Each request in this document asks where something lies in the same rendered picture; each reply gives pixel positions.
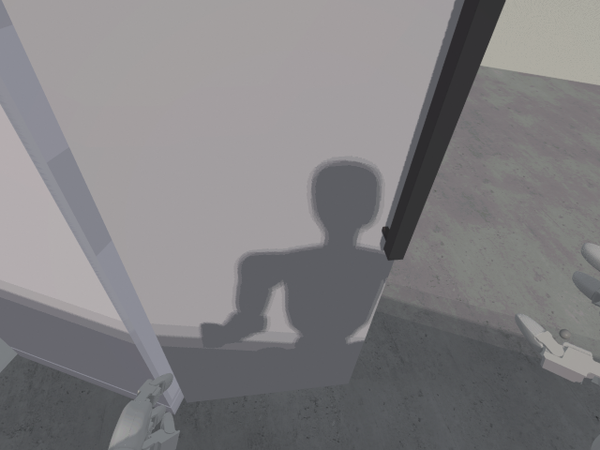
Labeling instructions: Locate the fridge door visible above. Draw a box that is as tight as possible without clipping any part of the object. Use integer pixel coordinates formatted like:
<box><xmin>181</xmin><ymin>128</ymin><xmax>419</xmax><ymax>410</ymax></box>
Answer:
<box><xmin>2</xmin><ymin>0</ymin><xmax>465</xmax><ymax>403</ymax></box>

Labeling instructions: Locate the right robot hand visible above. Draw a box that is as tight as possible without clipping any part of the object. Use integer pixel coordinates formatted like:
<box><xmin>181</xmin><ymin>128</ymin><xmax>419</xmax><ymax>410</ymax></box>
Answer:
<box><xmin>515</xmin><ymin>243</ymin><xmax>600</xmax><ymax>387</ymax></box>

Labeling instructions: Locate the left robot hand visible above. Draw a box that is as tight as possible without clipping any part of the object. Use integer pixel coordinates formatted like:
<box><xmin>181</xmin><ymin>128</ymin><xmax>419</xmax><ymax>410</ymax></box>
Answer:
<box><xmin>108</xmin><ymin>373</ymin><xmax>180</xmax><ymax>450</ymax></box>

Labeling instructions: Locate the handle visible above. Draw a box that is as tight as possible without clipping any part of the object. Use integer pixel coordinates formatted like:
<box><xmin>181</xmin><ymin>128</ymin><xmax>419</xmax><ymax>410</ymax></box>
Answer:
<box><xmin>382</xmin><ymin>0</ymin><xmax>506</xmax><ymax>261</ymax></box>

